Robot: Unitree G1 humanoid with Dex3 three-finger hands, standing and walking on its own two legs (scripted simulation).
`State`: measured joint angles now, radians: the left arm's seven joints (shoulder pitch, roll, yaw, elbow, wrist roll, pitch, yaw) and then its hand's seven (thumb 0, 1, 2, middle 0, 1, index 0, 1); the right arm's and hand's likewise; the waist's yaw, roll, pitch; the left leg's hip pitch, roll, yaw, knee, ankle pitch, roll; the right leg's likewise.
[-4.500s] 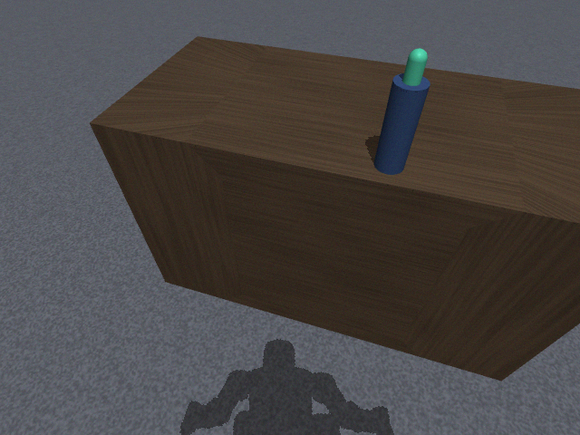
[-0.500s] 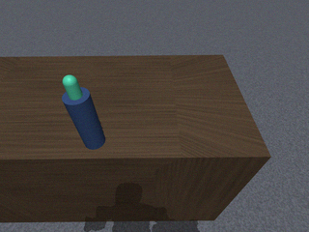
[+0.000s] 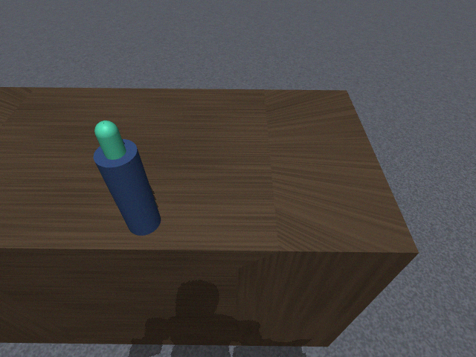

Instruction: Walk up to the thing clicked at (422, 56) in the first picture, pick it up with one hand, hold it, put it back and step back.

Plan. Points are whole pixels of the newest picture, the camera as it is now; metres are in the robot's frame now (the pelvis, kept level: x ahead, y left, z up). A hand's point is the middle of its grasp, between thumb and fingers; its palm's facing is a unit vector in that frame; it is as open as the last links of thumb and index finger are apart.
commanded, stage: stand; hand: left
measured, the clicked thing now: (127, 181) +0.39 +0.22 +0.09
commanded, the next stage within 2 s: rise first in 1.78 s
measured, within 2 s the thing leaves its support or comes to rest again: neither
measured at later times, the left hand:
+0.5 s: hand out of the picture +0.08 +0.24 -0.16, palm faces -0.02 -0.94 -0.34, open 7.4 cm
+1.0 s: hand out of the picture +0.07 +0.25 -0.16, palm faces -0.02 -0.94 -0.34, open 7.4 cm
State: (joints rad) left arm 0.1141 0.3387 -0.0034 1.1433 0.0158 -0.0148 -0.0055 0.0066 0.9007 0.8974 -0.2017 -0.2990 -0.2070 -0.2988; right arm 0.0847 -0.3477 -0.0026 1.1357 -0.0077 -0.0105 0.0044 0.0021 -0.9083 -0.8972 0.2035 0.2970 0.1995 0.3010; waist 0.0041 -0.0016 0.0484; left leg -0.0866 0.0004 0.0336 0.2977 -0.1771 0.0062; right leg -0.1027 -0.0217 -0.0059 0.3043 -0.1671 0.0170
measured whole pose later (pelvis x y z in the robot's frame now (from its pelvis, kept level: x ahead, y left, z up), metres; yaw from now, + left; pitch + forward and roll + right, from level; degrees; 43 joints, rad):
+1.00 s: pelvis +0.00 -0.01 +0.00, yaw +0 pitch -2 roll +0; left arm 0.12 0.35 0.00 1.14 0.01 -0.01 0.00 0.01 0.90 0.90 -0.20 -0.30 -0.21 -0.30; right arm 0.11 -0.35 0.01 1.13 -0.01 -0.01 0.00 0.00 -0.91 -0.90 0.20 0.30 0.20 0.30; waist 0.00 0.01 0.04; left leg -0.08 0.01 0.02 0.30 -0.18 0.00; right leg -0.10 -0.01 -0.01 0.30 -0.17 0.01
